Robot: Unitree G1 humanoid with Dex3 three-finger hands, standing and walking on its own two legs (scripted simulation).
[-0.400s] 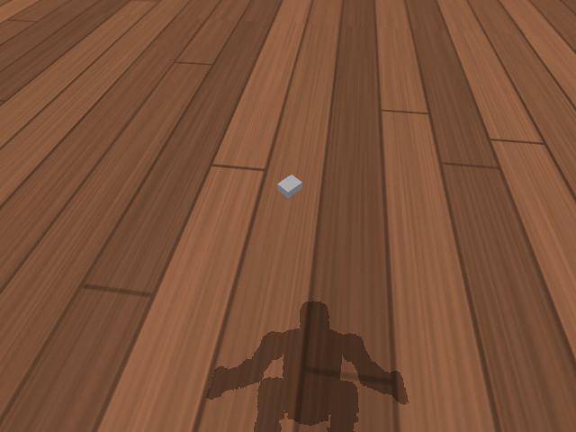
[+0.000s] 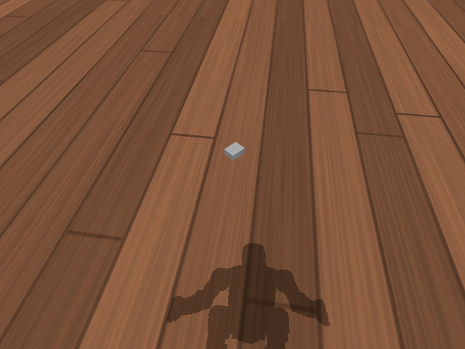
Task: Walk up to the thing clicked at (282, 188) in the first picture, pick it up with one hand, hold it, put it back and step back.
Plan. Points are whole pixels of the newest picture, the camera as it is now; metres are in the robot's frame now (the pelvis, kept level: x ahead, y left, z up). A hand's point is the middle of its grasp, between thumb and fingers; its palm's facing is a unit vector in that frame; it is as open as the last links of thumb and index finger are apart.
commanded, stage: stand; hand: left
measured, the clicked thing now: (234, 151) +1.29 +0.06 -0.76
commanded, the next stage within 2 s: walk up in 0.72 s
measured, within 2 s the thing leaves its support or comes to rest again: neither
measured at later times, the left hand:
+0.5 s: hand out of the picture +0.07 +0.25 -0.16, palm faces -0.01 -0.94 -0.33, open 7.3 cm
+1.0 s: hand out of the picture +0.07 +0.30 -0.16, palm faces +0.24 -0.91 -0.33, open 7.3 cm
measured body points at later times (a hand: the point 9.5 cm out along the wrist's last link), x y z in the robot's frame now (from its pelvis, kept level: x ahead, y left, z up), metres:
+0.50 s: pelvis +0.00 +0.00 +0.00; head +0.01 +0.00 +0.45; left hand +0.07 +0.30 -0.13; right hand +0.08 -0.30 -0.13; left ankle +0.00 +0.12 -0.75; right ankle -0.01 -0.12 -0.75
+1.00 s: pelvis +0.05 +0.00 -0.01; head +0.05 +0.04 +0.44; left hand +0.05 +0.35 -0.14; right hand +0.16 -0.33 -0.10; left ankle +0.06 +0.11 -0.73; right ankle -0.01 -0.12 -0.75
